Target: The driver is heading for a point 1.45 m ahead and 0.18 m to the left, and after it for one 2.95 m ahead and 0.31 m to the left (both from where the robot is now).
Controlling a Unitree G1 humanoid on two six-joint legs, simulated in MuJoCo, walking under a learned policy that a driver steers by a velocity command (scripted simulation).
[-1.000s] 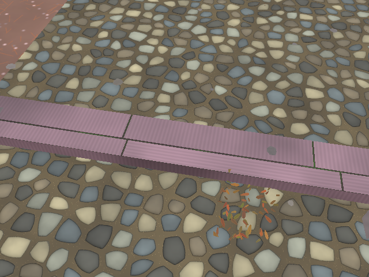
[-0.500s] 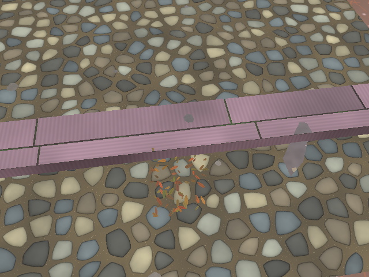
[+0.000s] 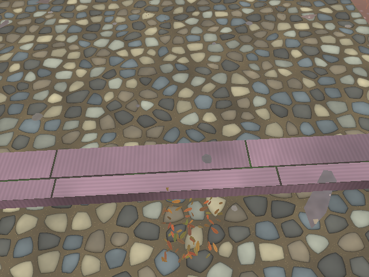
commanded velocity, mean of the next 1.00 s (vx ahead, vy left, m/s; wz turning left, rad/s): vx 0.48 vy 0.00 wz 0.14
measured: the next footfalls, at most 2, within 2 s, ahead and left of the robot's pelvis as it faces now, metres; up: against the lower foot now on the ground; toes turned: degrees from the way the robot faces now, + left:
left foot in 0.18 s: +0.24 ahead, +0.15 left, +0.00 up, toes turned +8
right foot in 0.66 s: +0.58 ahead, +0.02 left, +0.00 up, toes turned +16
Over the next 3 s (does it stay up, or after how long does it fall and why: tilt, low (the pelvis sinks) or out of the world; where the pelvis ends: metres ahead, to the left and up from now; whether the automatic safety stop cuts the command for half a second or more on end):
stays up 1.64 0.23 0.06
